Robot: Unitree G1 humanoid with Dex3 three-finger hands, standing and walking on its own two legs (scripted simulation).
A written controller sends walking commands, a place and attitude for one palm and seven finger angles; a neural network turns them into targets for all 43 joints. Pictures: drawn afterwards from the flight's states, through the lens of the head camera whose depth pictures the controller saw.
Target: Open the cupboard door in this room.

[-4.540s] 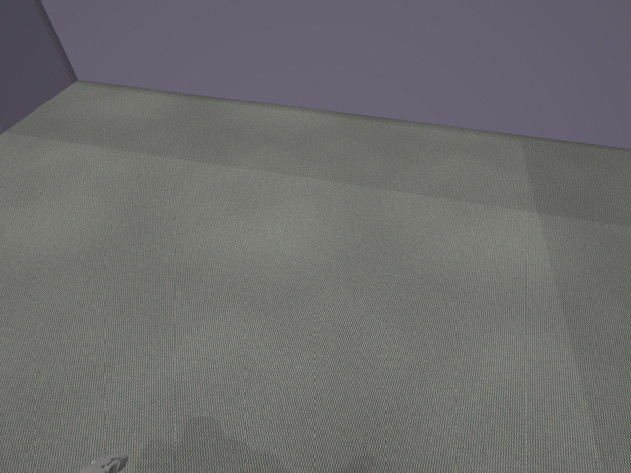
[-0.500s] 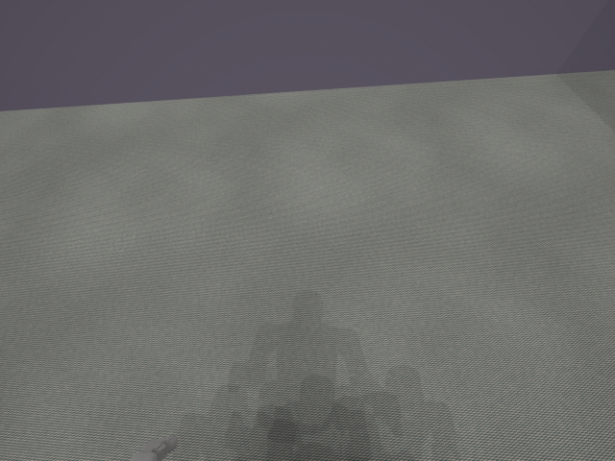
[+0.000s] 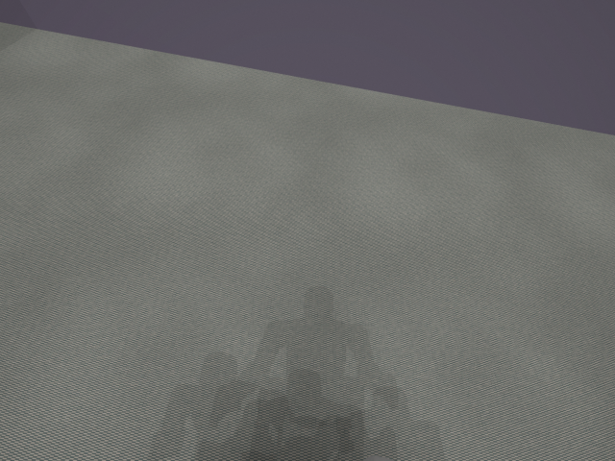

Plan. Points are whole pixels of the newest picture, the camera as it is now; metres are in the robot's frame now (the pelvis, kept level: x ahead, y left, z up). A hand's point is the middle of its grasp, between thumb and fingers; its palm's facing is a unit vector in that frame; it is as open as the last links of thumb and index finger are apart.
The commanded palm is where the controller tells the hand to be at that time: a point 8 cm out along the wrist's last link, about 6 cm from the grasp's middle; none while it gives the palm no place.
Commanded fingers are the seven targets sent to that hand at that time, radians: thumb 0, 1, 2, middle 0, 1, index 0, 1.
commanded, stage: turn or walk to find it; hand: left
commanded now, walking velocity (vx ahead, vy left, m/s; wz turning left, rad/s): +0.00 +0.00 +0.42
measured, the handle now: out of the picture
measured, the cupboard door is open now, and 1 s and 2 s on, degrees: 0 0 0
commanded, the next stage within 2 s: none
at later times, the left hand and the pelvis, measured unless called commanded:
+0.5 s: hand out of the picture +0.01 +0.17 -0.14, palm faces +0.23 -0.94 -0.26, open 7.4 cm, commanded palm none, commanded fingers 0.00 0.90 0.90 -0.20 -0.30 -0.20 -0.30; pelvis -0.03 -0.03 +0.01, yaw +14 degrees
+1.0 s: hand out of the picture -0.09 +0.23 -0.16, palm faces +0.44 -0.86 -0.25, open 7.4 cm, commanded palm none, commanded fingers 0.00 0.90 0.90 -0.20 -0.30 -0.20 -0.30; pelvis -0.06 +0.01 +0.01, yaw +25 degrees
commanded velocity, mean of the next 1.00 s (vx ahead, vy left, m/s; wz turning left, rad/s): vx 0.00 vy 0.00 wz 0.42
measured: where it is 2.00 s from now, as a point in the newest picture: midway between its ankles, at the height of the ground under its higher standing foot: outside the picture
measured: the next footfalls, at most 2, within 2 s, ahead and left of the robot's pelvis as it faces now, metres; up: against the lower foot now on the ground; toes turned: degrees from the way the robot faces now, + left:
right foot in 0.32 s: +0.03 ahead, -0.14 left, +0.00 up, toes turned +5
left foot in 0.72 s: -0.05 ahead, +0.12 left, +0.00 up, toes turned +24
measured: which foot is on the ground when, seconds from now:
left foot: down 0.00-0.32, up 0.34-0.70, down 0.72-1.00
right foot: up 0.00-0.30, down 0.32-0.72, up 0.74-1.00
